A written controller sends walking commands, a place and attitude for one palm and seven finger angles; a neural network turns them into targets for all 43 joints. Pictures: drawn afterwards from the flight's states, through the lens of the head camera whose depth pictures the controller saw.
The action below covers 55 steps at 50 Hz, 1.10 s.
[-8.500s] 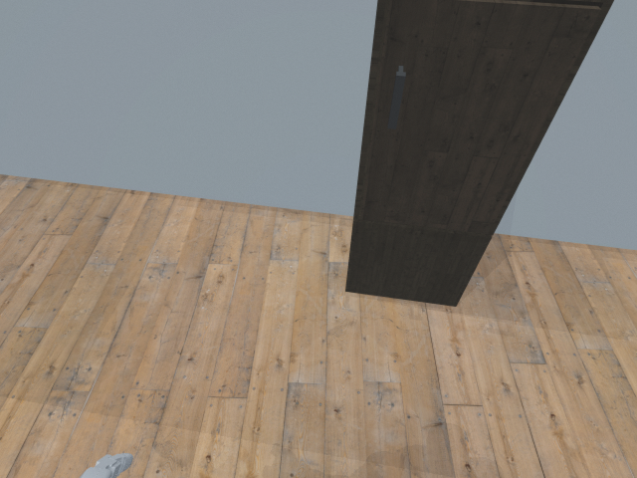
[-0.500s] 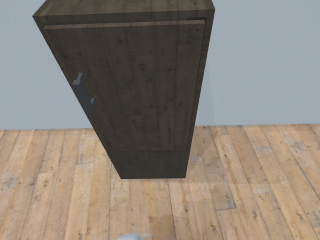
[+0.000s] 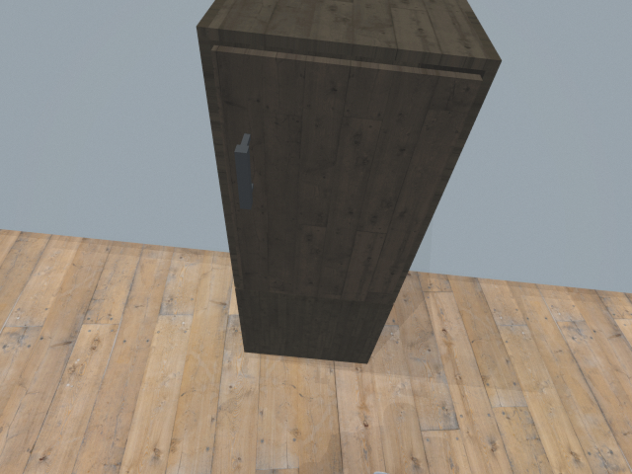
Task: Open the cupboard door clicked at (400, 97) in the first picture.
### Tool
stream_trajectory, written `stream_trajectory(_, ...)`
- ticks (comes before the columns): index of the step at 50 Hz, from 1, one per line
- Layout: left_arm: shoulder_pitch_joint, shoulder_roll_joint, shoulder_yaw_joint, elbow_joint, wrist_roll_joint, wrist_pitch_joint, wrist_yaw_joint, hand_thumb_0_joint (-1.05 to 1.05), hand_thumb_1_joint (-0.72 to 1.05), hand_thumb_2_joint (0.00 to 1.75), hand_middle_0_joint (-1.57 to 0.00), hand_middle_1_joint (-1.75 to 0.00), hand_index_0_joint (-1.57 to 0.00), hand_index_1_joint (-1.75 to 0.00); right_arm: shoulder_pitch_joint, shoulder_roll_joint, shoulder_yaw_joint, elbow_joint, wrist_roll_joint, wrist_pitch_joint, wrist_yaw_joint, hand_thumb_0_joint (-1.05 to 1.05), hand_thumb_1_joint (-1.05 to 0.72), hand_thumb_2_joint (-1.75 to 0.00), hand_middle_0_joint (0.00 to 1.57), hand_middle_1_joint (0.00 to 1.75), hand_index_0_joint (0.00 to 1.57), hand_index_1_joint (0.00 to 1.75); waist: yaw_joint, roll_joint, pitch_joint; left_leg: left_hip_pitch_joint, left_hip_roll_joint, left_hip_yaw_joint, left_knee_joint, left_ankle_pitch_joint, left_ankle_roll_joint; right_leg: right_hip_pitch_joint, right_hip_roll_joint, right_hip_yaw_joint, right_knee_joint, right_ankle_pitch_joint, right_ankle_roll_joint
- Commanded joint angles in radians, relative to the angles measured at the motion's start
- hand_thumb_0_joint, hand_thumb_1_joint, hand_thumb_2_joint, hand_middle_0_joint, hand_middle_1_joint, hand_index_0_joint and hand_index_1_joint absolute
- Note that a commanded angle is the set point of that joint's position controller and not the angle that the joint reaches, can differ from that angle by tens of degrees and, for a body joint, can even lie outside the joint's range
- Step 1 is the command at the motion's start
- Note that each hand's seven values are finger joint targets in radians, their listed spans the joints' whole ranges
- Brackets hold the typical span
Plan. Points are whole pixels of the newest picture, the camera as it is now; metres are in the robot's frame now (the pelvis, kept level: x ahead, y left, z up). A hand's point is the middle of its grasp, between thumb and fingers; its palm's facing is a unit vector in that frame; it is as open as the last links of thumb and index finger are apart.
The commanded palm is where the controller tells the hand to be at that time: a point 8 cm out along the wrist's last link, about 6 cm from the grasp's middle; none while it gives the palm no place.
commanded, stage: come to a stop and stand still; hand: left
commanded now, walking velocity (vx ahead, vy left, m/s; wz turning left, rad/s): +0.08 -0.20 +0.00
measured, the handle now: (246, 172) +0.56 +0.17 +0.05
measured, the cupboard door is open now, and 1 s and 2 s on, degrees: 0 0 0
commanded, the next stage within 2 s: look again from close up in 0.78 s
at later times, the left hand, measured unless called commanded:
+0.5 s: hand out of the picture +0.10 +0.14 -0.18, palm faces +0.03 -0.98 -0.19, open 7.2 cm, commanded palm none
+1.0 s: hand out of the picture +0.00 +0.13 -0.18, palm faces +0.00 -0.98 -0.17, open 7.4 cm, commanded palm none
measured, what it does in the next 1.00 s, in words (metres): steps on the spot: right foot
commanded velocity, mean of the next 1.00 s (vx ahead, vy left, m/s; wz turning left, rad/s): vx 0.00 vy -0.01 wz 0.00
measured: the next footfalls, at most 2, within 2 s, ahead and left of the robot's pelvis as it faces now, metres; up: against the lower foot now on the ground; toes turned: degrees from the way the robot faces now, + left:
right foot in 0.26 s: +0.04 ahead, -0.14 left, +0.00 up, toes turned -4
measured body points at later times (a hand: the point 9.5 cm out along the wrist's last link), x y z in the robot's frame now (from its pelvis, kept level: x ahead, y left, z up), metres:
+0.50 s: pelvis +0.02 -0.04 -0.01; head +0.03 -0.03 +0.44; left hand +0.10 +0.19 -0.16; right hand -0.01 -0.25 -0.17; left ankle +0.02 +0.09 -0.75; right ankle +0.00 -0.14 -0.75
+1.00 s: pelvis +0.03 -0.03 -0.01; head +0.05 -0.03 +0.44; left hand +0.00 +0.18 -0.17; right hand +0.04 -0.26 -0.17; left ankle +0.02 +0.09 -0.75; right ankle +0.00 -0.14 -0.75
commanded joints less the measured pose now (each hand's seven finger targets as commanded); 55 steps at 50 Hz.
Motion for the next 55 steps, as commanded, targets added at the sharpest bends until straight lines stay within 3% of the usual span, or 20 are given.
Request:
stream_trajectory(1,-0.050,0.020,-0.013,-0.059,-0.003,-0.029,-0.016,0.00,0.90,0.90,-0.20,-0.30,-0.20,-0.30,0.093,-0.171,-0.041,-0.019,0.000,-0.042,-0.021,0.00,-0.90,-0.90,0.20,0.30,0.20,0.30,-0.052,0.138,0.034,0.148,0.231,-0.208,-0.218,0.019,0.116,-0.128,-0.007,0.014,-0.008,0.000,0.009)
stream_trajectory(7,-0.104,-0.003,-0.028,-0.075,-0.013,-0.023,-0.011,0.00,0.90,0.90,-0.20,-0.30,-0.20,-0.30,0.157,-0.180,-0.039,0.031,-0.006,-0.038,-0.035,0.00,-0.90,-0.90,0.20,0.30,0.20,0.30,-0.071,0.201,0.023,0.131,0.269,-0.191,-0.136,0.370,0.140,0.051,-0.005,-0.008,-0.254,-0.118,0.001)
stream_trajectory(9,-0.048,-0.015,-0.029,-0.049,-0.019,-0.028,-0.005,0.00,0.90,0.90,-0.20,-0.30,-0.20,-0.30,0.136,-0.180,-0.038,0.041,-0.003,-0.034,-0.034,0.00,-0.90,-0.90,0.20,0.30,0.20,0.30,-0.042,0.233,-0.009,0.086,0.236,-0.166,-0.084,0.412,0.116,0.181,0.021,-0.029,-0.377,-0.072,-0.011)
stream_trajectory(11,0.010,-0.003,-0.024,-0.016,-0.021,-0.038,0.001,0.00,0.90,0.90,-0.20,-0.30,-0.20,-0.30,0.138,-0.159,-0.032,0.055,0.007,-0.034,-0.030,0.00,-0.90,-0.90,0.20,0.30,0.20,0.30,-0.010,0.163,-0.034,-0.003,0.172,-0.129,-0.016,0.314,0.059,0.370,0.023,-0.035,-0.579,0.115,-0.017)
stream_trajectory(12,0.052,0.029,-0.019,0.004,-0.020,-0.046,0.011,0.00,0.90,0.90,-0.20,-0.30,-0.20,-0.30,0.141,-0.121,-0.025,0.060,0.015,-0.037,-0.025,0.00,-0.90,-0.90,0.20,0.30,0.20,0.30,0.006,0.083,-0.065,-0.099,0.131,-0.082,0.041,0.177,0.018,0.519,-0.054,0.042,-0.614,0.205,-0.034)
stream_trajectory(13,0.077,0.077,-0.016,0.027,-0.019,-0.053,0.022,0.00,0.90,0.90,-0.20,-0.30,-0.20,-0.30,0.132,-0.062,-0.008,0.054,0.023,-0.035,-0.020,0.00,-0.90,-0.90,0.20,0.30,0.20,0.30,0.010,-0.096,-0.069,-0.222,0.050,0.019,0.120,-0.090,-0.028,0.601,-0.208,0.171,-0.626,0.306,-0.084)
stream_trajectory(14,0.074,0.102,-0.017,0.028,-0.022,-0.056,0.026,0.00,0.90,0.90,-0.20,-0.30,-0.20,-0.30,0.106,-0.044,-0.001,0.041,0.019,-0.027,-0.022,0.00,-0.90,-0.90,0.20,0.30,0.20,0.30,0.013,-0.160,-0.040,-0.239,0.028,0.040,0.190,-0.277,-0.044,0.527,-0.297,0.231,-0.654,0.328,-0.152)
stream_trajectory(15,0.042,0.098,-0.021,0.019,-0.018,-0.051,0.028,0.00,0.90,0.90,-0.20,-0.30,-0.20,-0.30,0.102,-0.045,-0.004,0.039,0.015,-0.022,-0.019,0.00,-0.90,-0.90,0.20,0.30,0.20,0.30,0.006,-0.100,0.007,-0.212,0.031,0.030,0.253,-0.292,-0.038,0.444,-0.303,0.202,-0.666,0.303,-0.185)
stream_trajectory(16,0.013,0.070,-0.019,0.018,-0.018,-0.058,0.033,0.00,0.90,0.90,-0.20,-0.30,-0.20,-0.30,0.088,-0.036,-0.005,0.052,0.011,-0.014,-0.018,0.00,-0.90,-0.90,0.20,0.30,0.20,0.30,-0.003,-0.167,0.030,-0.207,0.048,0.018,0.287,-0.259,-0.041,0.414,-0.247,0.184,-0.658,0.420,-0.188)
stream_trajectory(18,-0.029,0.028,-0.032,0.024,-0.021,-0.061,0.035,0.00,0.90,0.90,-0.20,-0.30,-0.20,-0.30,0.117,-0.033,-0.003,0.088,0.015,-0.011,-0.019,0.00,-0.90,-0.90,0.20,0.30,0.20,0.30,-0.026,-0.131,0.035,-0.169,0.055,0.022,0.270,-0.204,-0.051,0.421,-0.211,0.106,-0.612,0.563,-0.188)
stream_trajectory(22,-0.066,0.006,-0.041,0.022,-0.033,-0.054,0.036,0.00,0.90,0.90,-0.20,-0.30,-0.20,-0.30,0.154,-0.017,0.000,0.131,0.014,-0.013,-0.015,0.00,-0.90,-0.90,0.20,0.30,0.20,0.30,-0.048,-0.017,0.058,0.040,0.059,0.028,0.027,0.104,-0.051,0.268,-0.127,0.047,-0.579,0.329,-0.121)
stream_trajectory(25,-0.046,-0.027,-0.047,0.022,-0.026,-0.043,0.036,0.00,0.90,0.90,-0.20,-0.30,-0.20,-0.30,0.103,-0.066,-0.007,0.123,0.013,-0.019,-0.015,0.00,-0.90,-0.90,0.20,0.30,0.20,0.30,-0.018,0.057,0.101,-0.016,0.130,-0.019,-0.037,0.137,-0.023,0.285,-0.052,0.024,-0.615,0.124,-0.057)
stream_trajectory(27,-0.027,-0.018,-0.045,0.037,-0.025,-0.041,0.035,0.00,0.90,0.90,-0.20,-0.30,-0.20,-0.30,0.071,-0.052,-0.002,0.122,0.015,-0.026,-0.016,0.00,-0.90,-0.90,0.20,0.30,0.20,0.30,-0.011,0.122,0.119,-0.018,0.119,-0.017,-0.063,0.175,-0.016,0.308,-0.055,0.031,-0.600,0.179,-0.052)
stream_trajectory(33,0.013,-0.010,-0.055,0.061,-0.025,-0.052,0.036,0.00,0.90,0.90,-0.20,-0.30,-0.20,-0.30,0.059,-0.065,0.001,0.122,0.020,-0.029,-0.018,0.00,-0.90,-0.90,0.20,0.30,0.20,0.30,-0.017,0.019,0.041,0.074,0.111,0.005,-0.062,0.218,-0.014,0.341,-0.074,0.033,-0.616,0.275,-0.051)
stream_trajectory(43,0.071,-0.013,-0.064,0.094,-0.022,-0.058,0.040,0.00,0.90,0.90,-0.20,-0.30,-0.20,-0.30,0.035,-0.073,0.008,0.126,0.023,-0.027,-0.019,0.00,-0.90,-0.90,0.20,0.30,0.20,0.30,-0.019,0.026,0.046,0.103,0.103,0.018,-0.076,0.202,-0.011,0.334,-0.078,0.049,-0.630,0.296,-0.053)
stream_trajectory(44,0.144,0.016,-0.072,0.117,-0.006,-0.088,0.080,0.00,0.90,0.90,-0.20,-0.30,-0.20,-0.30,-0.053,-0.119,0.013,0.053,0.030,-0.048,-0.002,0.00,-0.90,-0.90,0.20,0.30,0.20,0.30,0.016,0.016,0.093,-0.022,0.094,0.047,0.161,0.214,-0.026,0.305,-0.132,0.114,-0.612,0.637,-0.031)
stream_trajectory(45,0.121,0.052,-0.066,0.095,-0.009,-0.104,0.076,0.00,0.90,0.90,-0.20,-0.30,-0.20,-0.30,-0.035,-0.078,0.022,0.020,0.027,-0.044,0.004,0.00,-0.90,-0.90,0.20,0.30,0.20,0.30,-0.036,0.041,0.084,-0.016,0.061,0.038,0.105,0.117,-0.024,0.329,-0.162,0.096,-0.563,0.836,-0.061)
stream_trajectory(46,0.122,0.038,-0.069,0.078,-0.014,-0.106,0.067,0.00,0.90,0.90,-0.20,-0.30,-0.20,-0.30,0.037,-0.045,0.019,0.044,0.021,-0.050,0.000,0.00,-0.90,-0.90,0.20,0.30,0.20,0.30,-0.042,0.038,0.006,0.021,0.045,0.039,0.062,0.090,-0.003,0.384,-0.143,0.084,-0.506,0.843,-0.074)
stream_trajectory(49,0.110,0.005,-0.076,0.066,-0.024,-0.100,0.060,0.00,0.90,0.90,-0.20,-0.30,-0.20,-0.30,0.057,-0.089,0.011,0.044,0.025,-0.052,-0.009,0.00,-0.90,-0.90,0.20,0.30,0.20,0.30,-0.037,-0.018,-0.120,0.062,0.075,0.016,0.068,0.201,0.009,0.417,-0.100,0.051,-0.490,0.587,-0.076)
stream_trajectory(55,0.085,-0.010,-0.082,0.053,-0.015,-0.072,0.048,0.00,0.90,0.90,-0.20,-0.30,-0.20,-0.30,0.021,-0.091,0.016,0.031,0.019,-0.043,-0.004,0.00,-0.90,-0.90,0.20,0.30,0.20,0.30,-0.016,0.030,0.107,-0.042,0.079,-0.021,-0.015,0.089,0.021,0.263,-0.060,0.044,-0.546,0.123,-0.068)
